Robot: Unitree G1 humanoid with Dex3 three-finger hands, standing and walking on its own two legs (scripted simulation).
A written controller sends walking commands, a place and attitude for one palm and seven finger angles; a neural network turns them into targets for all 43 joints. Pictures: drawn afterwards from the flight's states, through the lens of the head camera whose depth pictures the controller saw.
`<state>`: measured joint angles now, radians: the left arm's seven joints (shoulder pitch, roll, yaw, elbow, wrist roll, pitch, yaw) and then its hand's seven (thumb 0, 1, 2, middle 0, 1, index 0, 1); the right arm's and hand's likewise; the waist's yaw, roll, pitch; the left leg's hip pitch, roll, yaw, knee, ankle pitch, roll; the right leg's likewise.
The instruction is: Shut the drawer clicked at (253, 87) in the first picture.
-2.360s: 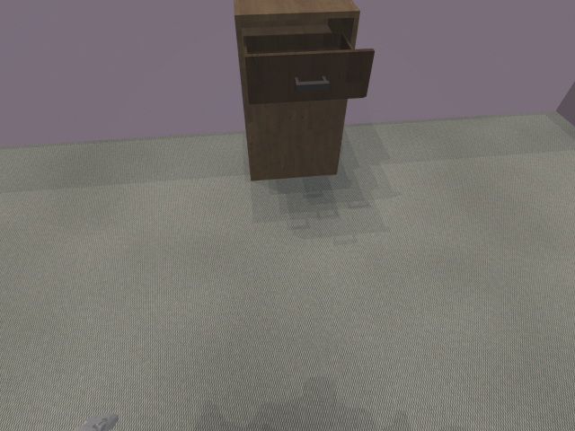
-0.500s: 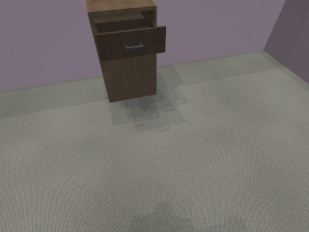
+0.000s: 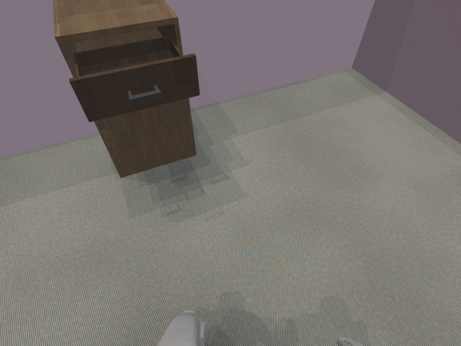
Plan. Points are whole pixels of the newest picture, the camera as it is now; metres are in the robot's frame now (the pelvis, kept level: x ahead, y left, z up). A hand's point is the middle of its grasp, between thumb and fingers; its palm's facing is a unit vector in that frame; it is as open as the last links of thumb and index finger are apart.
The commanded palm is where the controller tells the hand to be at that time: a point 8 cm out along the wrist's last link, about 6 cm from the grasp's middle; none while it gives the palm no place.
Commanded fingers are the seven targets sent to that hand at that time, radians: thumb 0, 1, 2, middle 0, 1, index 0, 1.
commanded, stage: walk to a spot facing it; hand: left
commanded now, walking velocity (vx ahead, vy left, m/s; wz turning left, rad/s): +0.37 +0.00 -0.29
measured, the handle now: (144, 93) +0.86 +0.41 -0.07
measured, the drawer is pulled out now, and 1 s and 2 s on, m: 0.29 0.29 0.29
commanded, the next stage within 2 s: turn to face it in 0.86 s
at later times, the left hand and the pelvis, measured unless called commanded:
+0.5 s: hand (155, 252) +0.34 +0.23 -0.16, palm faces -0.18 -0.97 -0.17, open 7.3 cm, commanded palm none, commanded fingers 0.00 0.90 0.90 -0.20 -0.30 -0.20 -0.30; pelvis +0.22 +0.06 +0.00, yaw -14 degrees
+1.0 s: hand (225, 191) +0.53 +0.08 -0.16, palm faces -0.39 -0.89 -0.25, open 7.2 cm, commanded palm none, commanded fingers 0.00 0.90 0.90 -0.20 -0.30 -0.20 -0.30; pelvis +0.39 -0.07 +0.00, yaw -26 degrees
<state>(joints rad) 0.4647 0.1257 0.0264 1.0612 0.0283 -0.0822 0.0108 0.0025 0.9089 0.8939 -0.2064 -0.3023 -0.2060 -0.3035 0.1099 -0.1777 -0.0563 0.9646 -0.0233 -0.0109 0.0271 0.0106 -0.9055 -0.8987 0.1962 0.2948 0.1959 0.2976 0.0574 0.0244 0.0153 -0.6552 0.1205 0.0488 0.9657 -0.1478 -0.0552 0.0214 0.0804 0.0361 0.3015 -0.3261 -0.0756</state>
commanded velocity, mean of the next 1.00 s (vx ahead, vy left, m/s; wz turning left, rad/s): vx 0.30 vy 0.00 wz -0.36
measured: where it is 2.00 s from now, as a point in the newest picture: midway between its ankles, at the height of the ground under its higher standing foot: (276, 280)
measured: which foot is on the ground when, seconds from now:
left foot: up 0.00-0.12, down 0.14-0.74, up 0.76-1.00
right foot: down 0.00-0.14, up 0.16-0.74, down 0.76-1.00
